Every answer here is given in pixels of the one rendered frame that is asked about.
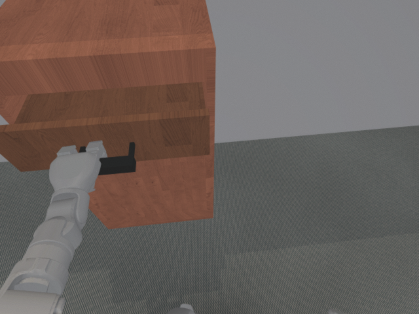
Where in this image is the cabinet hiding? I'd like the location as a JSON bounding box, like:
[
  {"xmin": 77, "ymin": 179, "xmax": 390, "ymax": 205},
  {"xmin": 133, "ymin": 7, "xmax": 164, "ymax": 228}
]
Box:
[{"xmin": 0, "ymin": 0, "xmax": 216, "ymax": 229}]

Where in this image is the robot left upper arm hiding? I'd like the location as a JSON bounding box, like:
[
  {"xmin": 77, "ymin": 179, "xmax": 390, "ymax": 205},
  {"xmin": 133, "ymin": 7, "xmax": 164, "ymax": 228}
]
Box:
[{"xmin": 0, "ymin": 289, "xmax": 65, "ymax": 314}]

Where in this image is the left robot hand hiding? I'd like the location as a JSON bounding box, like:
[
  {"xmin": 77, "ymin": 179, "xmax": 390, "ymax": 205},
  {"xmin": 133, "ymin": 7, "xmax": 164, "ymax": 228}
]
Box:
[{"xmin": 49, "ymin": 140, "xmax": 107, "ymax": 193}]

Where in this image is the left robot shin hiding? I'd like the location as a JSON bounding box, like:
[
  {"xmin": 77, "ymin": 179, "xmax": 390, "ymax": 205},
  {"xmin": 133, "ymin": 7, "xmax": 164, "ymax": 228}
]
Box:
[{"xmin": 180, "ymin": 304, "xmax": 193, "ymax": 311}]

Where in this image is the left robot forearm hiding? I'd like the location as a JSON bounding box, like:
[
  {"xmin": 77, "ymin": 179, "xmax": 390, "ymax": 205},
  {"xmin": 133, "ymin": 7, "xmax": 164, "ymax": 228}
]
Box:
[{"xmin": 0, "ymin": 188, "xmax": 90, "ymax": 299}]

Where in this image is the handle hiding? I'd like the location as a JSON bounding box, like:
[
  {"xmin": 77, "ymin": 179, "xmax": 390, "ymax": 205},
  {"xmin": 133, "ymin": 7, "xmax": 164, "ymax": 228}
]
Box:
[{"xmin": 79, "ymin": 142, "xmax": 136, "ymax": 175}]

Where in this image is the drawer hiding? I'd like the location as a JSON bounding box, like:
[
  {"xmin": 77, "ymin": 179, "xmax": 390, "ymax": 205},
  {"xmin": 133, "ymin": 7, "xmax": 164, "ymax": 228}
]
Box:
[{"xmin": 0, "ymin": 82, "xmax": 210, "ymax": 172}]

